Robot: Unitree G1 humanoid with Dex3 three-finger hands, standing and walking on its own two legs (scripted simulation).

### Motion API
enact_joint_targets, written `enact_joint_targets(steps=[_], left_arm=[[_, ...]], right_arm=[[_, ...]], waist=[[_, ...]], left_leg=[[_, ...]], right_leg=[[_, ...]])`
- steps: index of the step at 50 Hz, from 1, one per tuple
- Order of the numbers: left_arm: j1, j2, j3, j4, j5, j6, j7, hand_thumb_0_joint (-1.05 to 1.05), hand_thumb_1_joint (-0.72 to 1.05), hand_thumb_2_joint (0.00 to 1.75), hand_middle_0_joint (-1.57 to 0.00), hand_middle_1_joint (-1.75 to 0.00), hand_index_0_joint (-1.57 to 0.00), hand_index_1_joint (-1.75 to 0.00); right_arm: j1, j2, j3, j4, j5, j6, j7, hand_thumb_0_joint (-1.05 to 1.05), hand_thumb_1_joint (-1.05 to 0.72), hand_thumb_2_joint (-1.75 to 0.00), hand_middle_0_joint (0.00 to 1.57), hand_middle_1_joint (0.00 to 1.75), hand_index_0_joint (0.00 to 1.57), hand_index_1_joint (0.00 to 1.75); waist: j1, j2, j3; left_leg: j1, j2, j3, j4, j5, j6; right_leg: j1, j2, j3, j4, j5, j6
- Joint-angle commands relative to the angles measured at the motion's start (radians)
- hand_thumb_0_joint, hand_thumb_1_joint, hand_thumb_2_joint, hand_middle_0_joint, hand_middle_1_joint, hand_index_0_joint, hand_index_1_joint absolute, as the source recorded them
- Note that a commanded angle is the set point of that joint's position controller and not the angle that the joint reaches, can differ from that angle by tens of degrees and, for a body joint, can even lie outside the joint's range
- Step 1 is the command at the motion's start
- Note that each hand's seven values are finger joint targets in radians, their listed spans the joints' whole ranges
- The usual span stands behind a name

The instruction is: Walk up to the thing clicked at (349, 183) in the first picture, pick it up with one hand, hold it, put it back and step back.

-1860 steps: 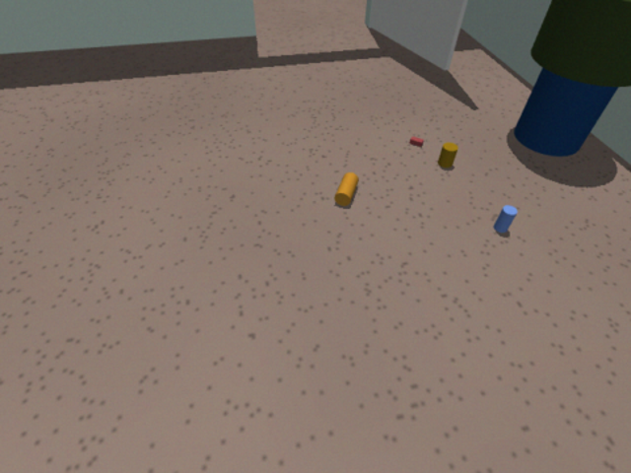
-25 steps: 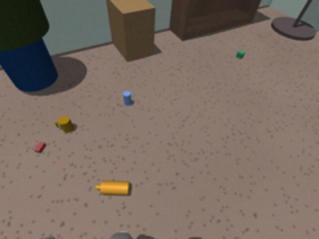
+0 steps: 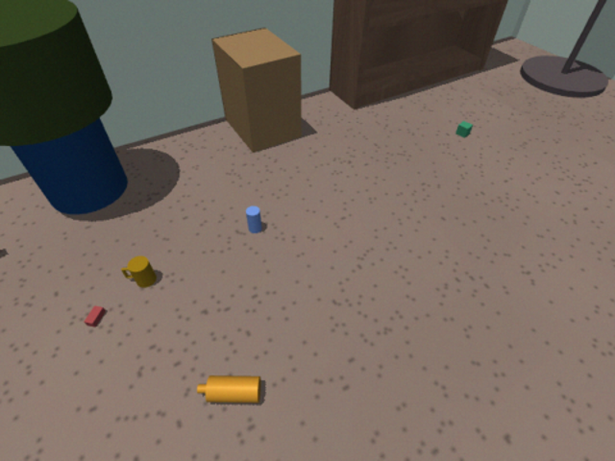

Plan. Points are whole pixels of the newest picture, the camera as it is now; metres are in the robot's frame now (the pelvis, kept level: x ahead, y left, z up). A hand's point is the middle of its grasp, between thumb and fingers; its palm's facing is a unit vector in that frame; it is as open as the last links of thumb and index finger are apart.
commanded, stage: walk up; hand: left
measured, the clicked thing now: (228, 388) +0.47 +0.26 -0.74
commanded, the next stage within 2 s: none
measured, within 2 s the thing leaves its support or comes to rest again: neither
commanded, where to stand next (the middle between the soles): +0.09 +0.00 m, yaw +1 degrees
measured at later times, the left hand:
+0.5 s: hand out of the picture +0.05 +0.26 -0.16, palm faces +0.00 -0.95 -0.32, open 7.4 cm
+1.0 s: hand out of the picture +0.08 +0.27 -0.16, palm faces +0.01 -0.92 -0.38, open 7.4 cm
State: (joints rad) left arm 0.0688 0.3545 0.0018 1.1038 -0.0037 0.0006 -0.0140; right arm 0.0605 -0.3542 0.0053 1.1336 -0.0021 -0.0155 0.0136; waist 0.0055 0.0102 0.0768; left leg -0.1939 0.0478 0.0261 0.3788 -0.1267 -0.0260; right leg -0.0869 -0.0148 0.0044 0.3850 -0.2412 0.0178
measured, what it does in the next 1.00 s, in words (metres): lifts its left foot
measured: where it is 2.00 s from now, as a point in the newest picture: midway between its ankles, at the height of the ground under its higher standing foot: outside the picture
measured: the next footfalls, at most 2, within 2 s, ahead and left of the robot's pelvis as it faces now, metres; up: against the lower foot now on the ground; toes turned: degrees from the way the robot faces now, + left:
left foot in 1.02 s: +0.20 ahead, +0.13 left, +0.00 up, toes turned +1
right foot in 1.30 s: +0.08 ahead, -0.14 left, +0.00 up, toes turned +0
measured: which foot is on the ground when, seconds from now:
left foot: down 0.00-0.76, up 0.78-1.00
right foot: down 0.00-1.00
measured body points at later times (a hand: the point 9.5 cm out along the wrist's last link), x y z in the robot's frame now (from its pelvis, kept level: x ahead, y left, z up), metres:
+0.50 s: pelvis +0.00 +0.01 +0.00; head +0.01 +0.02 +0.45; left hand +0.05 +0.31 -0.14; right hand +0.09 -0.29 -0.13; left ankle +0.05 +0.14 -0.74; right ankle -0.02 -0.13 -0.74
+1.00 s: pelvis +0.07 +0.00 -0.01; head +0.11 +0.00 +0.44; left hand +0.08 +0.32 -0.14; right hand +0.14 -0.33 -0.14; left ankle +0.16 +0.12 -0.74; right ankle +0.00 -0.13 -0.74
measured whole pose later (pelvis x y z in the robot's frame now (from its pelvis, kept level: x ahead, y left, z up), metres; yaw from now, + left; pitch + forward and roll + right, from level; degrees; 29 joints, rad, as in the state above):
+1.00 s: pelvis +0.07 +0.00 -0.01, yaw +1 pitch -3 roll -1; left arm 0.29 0.38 0.04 1.00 0.01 -0.01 0.00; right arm 0.20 -0.40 -0.06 1.02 -0.02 0.00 0.02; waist 0.02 0.02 0.12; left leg -0.35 0.03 -0.01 0.58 -0.19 0.01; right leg -0.04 -0.01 -0.04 0.47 -0.38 0.00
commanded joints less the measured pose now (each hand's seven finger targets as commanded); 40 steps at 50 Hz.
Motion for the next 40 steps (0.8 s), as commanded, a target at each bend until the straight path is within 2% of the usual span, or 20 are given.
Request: enact_joint_targets(steps=[1,3,9,11,22,25,27,28,29,30,31,32,33,34,35,36,37,38,39,40], left_arm=[[-0.043,0.216,0.049,-0.033,0.0,-0.021,0.013,0.0,0.9,0.9,-0.2,-0.3,-0.2,-0.3],[-0.047,0.214,0.049,-0.026,0.0,-0.017,0.012,0.0,0.9,0.9,-0.2,-0.3,-0.2,-0.3],[-0.032,0.203,0.046,-0.009,0.004,-0.011,0.008,0.0,0.9,0.9,-0.2,-0.3,-0.2,-0.3],[-0.02,0.206,0.046,-0.004,0.007,-0.013,0.008,0.0,0.9,0.9,-0.2,-0.3,-0.2,-0.3],[-0.012,0.203,0.046,0.008,0.008,-0.019,0.01,0.0,0.9,0.9,-0.2,-0.3,-0.2,-0.3],[-0.005,0.203,0.043,0.008,0.008,-0.019,0.011,0.0,0.9,0.9,-0.2,-0.3,-0.2,-0.3],[0.001,0.201,0.043,0.01,0.009,-0.019,0.013,0.0,0.9,0.9,-0.2,-0.3,-0.2,-0.3],[0.056,0.241,0.065,-0.026,0.032,-0.029,-0.001,0.0,0.9,0.9,-0.2,-0.3,-0.2,-0.3],[0.049,0.236,0.067,-0.029,0.041,-0.028,-0.006,0.0,0.9,0.9,-0.2,-0.3,-0.2,-0.3],[0.04,0.22,0.068,-0.043,0.045,-0.026,-0.01,0.0,0.9,0.9,-0.2,-0.3,-0.2,-0.3],[0.046,0.2,0.068,-0.061,0.045,-0.026,-0.011,0.0,0.9,0.9,-0.2,-0.3,-0.2,-0.3],[0.064,0.188,0.066,-0.07,0.043,-0.03,-0.009,0.0,0.9,0.9,-0.2,-0.3,-0.2,-0.3],[0.114,0.18,0.068,-0.067,0.042,-0.035,-0.004,0.0,0.9,0.9,-0.2,-0.3,-0.2,-0.3],[0.13,0.193,0.072,-0.074,0.042,-0.046,-0.003,0.0,0.9,0.9,-0.2,-0.3,-0.2,-0.3],[0.166,0.203,0.083,-0.068,0.044,-0.049,-0.006,0.0,0.9,0.9,-0.2,-0.3,-0.2,-0.3],[0.217,0.201,0.091,-0.067,0.045,-0.046,-0.009,0.0,0.9,0.9,-0.2,-0.3,-0.2,-0.3],[0.269,0.224,0.101,-0.061,0.054,-0.047,-0.004,0.0,0.9,0.9,-0.2,-0.3,-0.2,-0.3],[0.291,0.317,0.124,-0.068,0.061,-0.054,0.003,0.0,0.9,0.9,-0.2,-0.3,-0.2,-0.3],[0.222,0.36,0.134,-0.112,0.064,-0.056,0.007,0.0,0.9,0.9,-0.2,-0.3,-0.2,-0.3],[0.174,0.331,0.132,-0.14,0.05,-0.058,0.012,0.0,0.9,0.9,-0.2,-0.3,-0.2,-0.3]], right_arm=[[-0.058,-0.212,-0.038,-0.046,0.004,-0.023,-0.014,0.0,-0.9,-0.9,0.2,0.3,0.2,0.3],[-0.054,-0.213,-0.039,-0.04,0.002,-0.023,-0.015,0.0,-0.9,-0.9,0.2,0.3,0.2,0.3],[-0.055,-0.215,-0.044,-0.031,-0.002,-0.023,-0.016,0.0,-0.9,-0.9,0.2,0.3,0.2,0.3],[-0.058,-0.218,-0.046,-0.03,-0.003,-0.023,-0.016,0.0,-0.9,-0.9,0.2,0.3,0.2,0.3],[-0.042,-0.21,-0.047,-0.033,0.002,-0.019,-0.013,0.0,-0.9,-0.9,0.2,0.3,0.2,0.3],[-0.048,-0.208,-0.048,-0.034,0.0,-0.016,-0.013,0.0,-0.9,-0.9,0.2,0.3,0.2,0.3],[-0.052,-0.209,-0.051,-0.036,0.001,-0.015,-0.013,0.0,-0.9,-0.9,0.2,0.3,0.2,0.3],[0.05,-0.276,-0.089,-0.058,-0.015,-0.017,0.001,0.0,-0.9,-0.9,0.2,0.3,0.2,0.3],[0.085,-0.284,-0.099,-0.051,-0.023,-0.015,0.005,0.0,-0.9,-0.9,0.2,0.3,0.2,0.3],[0.103,-0.292,-0.109,-0.059,-0.028,-0.011,0.007,0.0,-0.9,-0.9,0.2,0.3,0.2,0.3],[0.111,-0.289,-0.115,-0.075,-0.03,-0.01,0.007,0.0,-0.9,-0.9,0.2,0.3,0.2,0.3],[0.11,-0.294,-0.123,-0.091,-0.032,-0.013,0.005,0.0,-0.9,-0.9,0.2,0.3,0.2,0.3],[0.081,-0.314,-0.135,-0.12,-0.033,-0.019,0.004,0.0,-0.9,-0.9,0.2,0.3,0.2,0.3],[0.08,-0.301,-0.133,-0.141,-0.029,-0.02,0.006,0.0,-0.9,-0.9,0.2,0.3,0.2,0.3],[0.06,-0.285,-0.129,-0.159,-0.026,-0.016,0.01,0.0,-0.9,-0.9,0.2,0.3,0.2,0.3],[0.015,-0.273,-0.124,-0.183,-0.027,-0.007,0.011,0.0,-0.9,-0.9,0.2,0.3,0.2,0.3],[-0.025,-0.227,-0.108,-0.206,-0.018,0.005,0.013,0.0,-0.9,-0.9,0.2,0.3,0.2,0.3],[-0.06,-0.163,-0.092,-0.23,-0.022,0.01,0.013,0.0,-0.9,-0.9,0.2,0.3,0.2,0.3],[-0.051,-0.2,-0.102,-0.232,-0.029,0.008,0.006,0.0,-0.9,-0.9,0.2,0.3,0.2,0.3],[0.027,-0.222,-0.104,-0.213,-0.017,-0.005,0.005,0.0,-0.9,-0.9,0.2,0.3,0.2,0.3]], waist=[[0.003,-0.02,-0.112],[0.0,-0.002,-0.108],[-0.002,0.029,-0.088],[0.001,0.02,-0.11],[-0.013,0.007,-0.096],[-0.012,0.004,-0.091],[-0.011,0.002,-0.094],[-0.023,0.004,-0.189],[-0.036,0.022,-0.126],[-0.045,0.059,-0.051],[-0.044,0.088,0.012],[-0.036,0.116,0.036],[-0.019,0.099,0.003],[-0.015,0.083,-0.05],[0.006,0.08,-0.088],[0.036,0.077,-0.091],[0.076,-0.014,-0.031],[0.097,-0.203,0.053],[0.08,-0.129,0.156],[0.046,-0.078,0.164]], left_leg=[[0.098,0.091,-0.088,-0.072,0.091,0.039],[0.081,0.092,-0.091,-0.083,0.074,0.037],[0.037,0.106,-0.13,-0.141,-0.076,0.044],[0.064,0.107,-0.123,-0.129,-0.047,0.048],[0.078,0.095,-0.114,-0.105,-0.016,0.043],[0.078,0.091,-0.116,-0.109,-0.039,0.043],[0.085,0.096,-0.116,-0.101,0.001,0.045],[0.143,0.046,-0.094,-0.062,-0.406,0.094],[0.119,0.065,-0.141,-0.079,-0.563,0.107],[0.105,0.097,-0.207,-0.115,-0.636,0.125],[0.089,0.156,-0.276,-0.153,-0.631,0.153],[0.1,0.215,-0.33,-0.183,-0.537,0.186],[0.13,0.256,-0.347,-0.153,-0.375,0.227],[0.108,0.241,-0.326,-0.122,-0.299,0.234],[-0.001,0.205,-0.281,-0.112,-0.397,0.203],[-0.103,0.15,-0.202,-0.086,-0.478,0.161],[-0.239,0.061,-0.106,0.082,-0.478,0.098],[-0.435,-0.094,0.016,0.365,-0.432,0.036],[-0.465,-0.059,-0.095,0.458,-0.355,0.034],[-0.464,-0.035,-0.124,0.481,-0.322,0.038]], right_leg=[[-0.036,-0.112,0.077,-0.125,0.135,-0.038],[-0.024,-0.113,0.074,-0.126,0.135,-0.037],[-0.03,-0.1,0.064,-0.123,0.044,-0.039],[-0.031,-0.101,0.064,-0.128,0.054,-0.039],[-0.063,-0.108,0.066,-0.14,0.071,-0.032],[-0.073,-0.107,0.068,-0.141,0.078,-0.033],[-0.072,-0.104,0.06,-0.142,0.08,-0.032],[-0.065,-0.055,0.032,-0.092,-0.286,-0.067],[-0.168,-0.05,0.042,-0.047,-0.417,-0.077],[-0.274,-0.037,0.032,0.012,-0.449,-0.073],[-0.324,-0.019,-0.004,0.086,-0.356,-0.069],[-0.338,-0.006,-0.034,0.174,-0.219,-0.06],[-0.321,-0.031,-0.014,0.158,-0.157,-0.061],[-0.253,-0.035,0.001,0.124,-0.15,-0.06],[-0.114,-0.032,0.013,0.1,-0.169,-0.066],[-0.006,-0.021,0.006,0.007,-0.187,-0.078],[0.055,-0.084,0.144,-0.146,-0.296,-0.1],[0.064,-0.248,0.465,-0.304,-0.571,-0.156],[-0.034,-0.358,0.525,-0.332,-0.555,-0.226],[0.007,-0.334,0.439,-0.28,-0.35,-0.251]])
